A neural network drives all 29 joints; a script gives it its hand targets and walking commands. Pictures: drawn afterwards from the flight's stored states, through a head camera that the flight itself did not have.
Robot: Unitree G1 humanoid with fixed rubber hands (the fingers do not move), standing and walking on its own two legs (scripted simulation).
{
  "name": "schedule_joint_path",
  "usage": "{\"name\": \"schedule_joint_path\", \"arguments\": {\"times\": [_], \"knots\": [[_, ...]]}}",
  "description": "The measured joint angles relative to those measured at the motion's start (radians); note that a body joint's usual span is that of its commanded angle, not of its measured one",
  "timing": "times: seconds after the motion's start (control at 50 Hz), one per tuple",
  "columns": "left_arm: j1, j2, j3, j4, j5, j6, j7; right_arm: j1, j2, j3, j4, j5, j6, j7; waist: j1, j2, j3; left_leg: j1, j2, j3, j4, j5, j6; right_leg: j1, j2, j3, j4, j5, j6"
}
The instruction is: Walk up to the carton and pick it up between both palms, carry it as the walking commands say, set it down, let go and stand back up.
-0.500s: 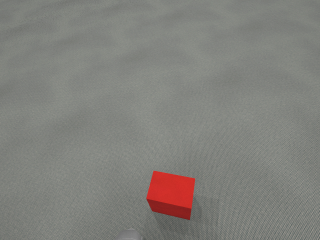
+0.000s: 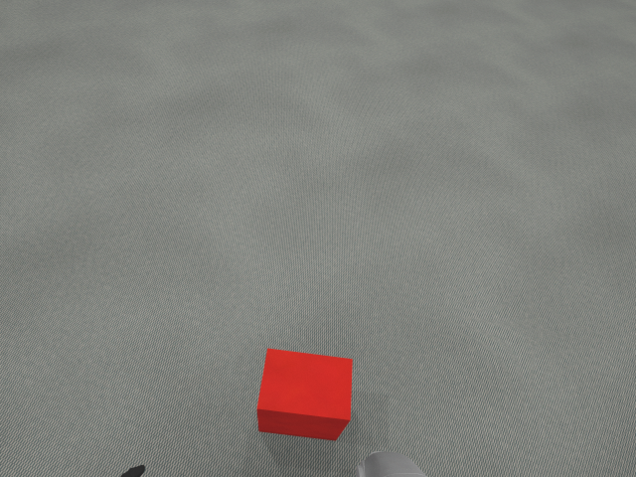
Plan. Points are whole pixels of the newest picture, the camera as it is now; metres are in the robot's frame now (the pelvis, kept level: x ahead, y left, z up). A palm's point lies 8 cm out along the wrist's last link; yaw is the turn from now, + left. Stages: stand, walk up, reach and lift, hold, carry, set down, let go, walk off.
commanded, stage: walk up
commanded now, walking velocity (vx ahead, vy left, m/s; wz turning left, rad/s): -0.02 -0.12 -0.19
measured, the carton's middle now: (303, 397) +0.38 -0.01 -0.65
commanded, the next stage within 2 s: stand in 1.00 s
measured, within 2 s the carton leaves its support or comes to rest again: neither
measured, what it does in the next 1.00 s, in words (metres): steps on the spot: right foot, then left foot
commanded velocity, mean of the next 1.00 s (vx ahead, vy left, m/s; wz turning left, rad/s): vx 0.00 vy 0.01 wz -0.05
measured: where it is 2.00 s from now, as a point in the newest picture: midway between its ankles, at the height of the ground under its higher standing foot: outside the picture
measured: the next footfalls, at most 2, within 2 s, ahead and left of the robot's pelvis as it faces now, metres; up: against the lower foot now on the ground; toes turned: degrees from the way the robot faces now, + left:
right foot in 0.14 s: +0.04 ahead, -0.17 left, +0.00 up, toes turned +4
left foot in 0.40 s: +0.04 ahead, +0.08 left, +0.00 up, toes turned +2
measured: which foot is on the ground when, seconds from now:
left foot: down 0.00-0.14, up 0.16-0.38, down 0.40-1.00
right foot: up 0.00-0.12, down 0.14-1.00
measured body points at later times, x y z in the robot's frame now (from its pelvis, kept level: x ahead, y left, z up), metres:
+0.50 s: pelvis +0.01 -0.04 +0.00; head +0.02 -0.04 +0.45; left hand +0.10 +0.18 -0.15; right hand +0.01 -0.28 -0.16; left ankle +0.01 +0.08 -0.75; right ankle +0.00 -0.17 -0.75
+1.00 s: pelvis +0.01 -0.02 +0.00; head +0.01 -0.01 +0.45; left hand +0.00 +0.20 -0.17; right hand -0.02 -0.24 -0.16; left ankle +0.01 +0.08 -0.75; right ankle +0.01 -0.17 -0.75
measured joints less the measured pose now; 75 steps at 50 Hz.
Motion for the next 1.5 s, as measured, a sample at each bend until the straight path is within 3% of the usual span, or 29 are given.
{"name": "schedule_joint_path", "arguments": {"times": [0.08, 0.14, 0.2, 0.3, 0.36, 0.42, 0.56, 0.7, 1.2, 1.26, 1.3, 1.4, 1.44, 1.5], "knots": [[-0.033, -0.026, -0.025, -0.008, -0.009, -0.012, 0.0, 0.007, -0.021, -0.012, 0.011, -0.007, 0.012, 0.022, -0.019, 0.037, -0.001, -0.013, 0.015, 0.007, 0.035, -0.015, -0.019, 0.113, -0.025, -0.067, -0.295, -0.036, -0.02], [-0.037, -0.031, -0.038, -0.005, -0.005, -0.048, 0.014, 0.021, -0.027, -0.007, 0.022, -0.009, 0.022, 0.04, -0.015, 0.034, -0.017, -0.051, 0.0, 0.019, 0.138, -0.089, -0.034, 0.237, -0.04, -0.065, -0.569, 0.089, -0.035], [-0.029, -0.075, -0.059, 0.02, 0.001, -0.075, 0.024, 0.009, -0.032, -0.001, 0.04, 0.004, 0.044, 0.046, -0.021, 0.089, -0.013, -0.091, -0.042, -0.066, 0.247, -0.24, -0.009, 0.24, -0.029, -0.067, -0.56, 0.074, -0.083], [-0.035, -0.118, -0.09, 0.056, -0.012, -0.099, 0.044, 0.016, 0.001, 0.014, 0.078, 0.008, 0.037, 0.054, -0.018, 0.106, -0.022, -0.082, -0.108, -0.099, 0.294, -0.224, 0.013, 0.299, -0.029, -0.075, -0.664, 0.117, -0.104], [-0.042, -0.132, -0.099, 0.08, -0.015, -0.105, 0.054, 0.018, 0.022, 0.023, 0.1, 0.012, 0.03, 0.042, -0.013, 0.101, -0.024, -0.023, -0.13, -0.088, 0.2, -0.216, 0.011, 0.304, -0.024, -0.079, -0.661, 0.112, -0.105], [-0.043, -0.131, -0.097, 0.103, -0.022, -0.099, 0.059, 0.017, 0.039, 0.031, 0.117, 0.007, 0.013, 0.03, -0.014, 0.089, -0.021, 0.065, -0.133, -0.073, 0.021, -0.063, 0.02, 0.301, -0.012, -0.084, -0.63, 0.091, -0.099], [-0.022, -0.104, -0.079, 0.152, -0.02, -0.087, 0.059, 0.013, 0.071, 0.043, 0.152, 0.012, -0.017, 0.022, 0.018, 0.026, -0.021, 0.116, -0.16, -0.046, -0.058, -0.04, 0.036, 0.338, -0.035, -0.061, -0.691, 0.125, -0.085], [0.023, -0.094, -0.079, 0.207, -0.013, -0.087, 0.067, 0.022, 0.073, 0.043, 0.184, 0.01, -0.015, 0.015, 0.03, 0.026, -0.029, 0.122, -0.179, -0.035, -0.081, -0.027, 0.051, 0.333, -0.053, -0.05, -0.695, 0.131, -0.071], [0.119, -0.152, -0.11, 0.28, -0.012, -0.09, 0.078, 0.074, 0.1, 0.063, 0.216, 0.012, -0.019, 0.019, 0.021, 0.027, -0.05, 0.08, -0.201, -0.025, -0.044, -0.041, 0.076, 0.288, -0.077, -0.038, -0.656, 0.12, -0.048], [0.065, -0.124, -0.134, 0.042, -0.078, 0.028, 0.087, 0.016, 0.073, 0.086, -0.024, 0.056, 0.102, 0.02, 0.01, 0.039, -0.089, -0.089, -0.19, -0.039, 0.095, -0.101, 0.085, 0.128, -0.068, -0.045, -0.519, 0.02, -0.097], [-0.063, -0.076, -0.149, -0.067, -0.113, 0.153, 0.09, -0.112, 0.036, 0.109, -0.125, 0.084, 0.229, 0.015, 0.016, 0.035, -0.081, -0.173, -0.187, -0.041, 0.179, -0.099, 0.085, 0.047, -0.07, -0.044, -0.441, 0.028, -0.097], [-0.282, -0.034, -0.136, -0.185, -0.132, 0.486, 0.07, -0.365, -0.003, 0.105, -0.204, 0.112, 0.564, 0.02, 0.021, 0.042, -0.105, -0.289, -0.177, -0.049, 0.264, -0.136, 0.077, -0.059, -0.064, -0.046, -0.378, 0.03, -0.079], [-0.273, -0.051, -0.128, -0.232, -0.108, 0.541, 0.052, -0.363, 0.024, 0.087, -0.251, 0.087, 0.619, 0.027, 0.02, 0.042, -0.107, -0.293, -0.177, -0.052, 0.244, -0.128, 0.076, -0.061, -0.062, -0.048, -0.401, 0.041, -0.073], [-0.198, -0.092, -0.108, -0.302, -0.047, 0.554, 0.021, -0.276, 0.086, 0.063, -0.351, 0.038, 0.633, 0.035, 0.021, 0.035, -0.103, -0.285, -0.176, -0.056, 0.201, -0.113, 0.071, -0.053, -0.059, -0.054, -0.442, 0.053, -0.076]]}}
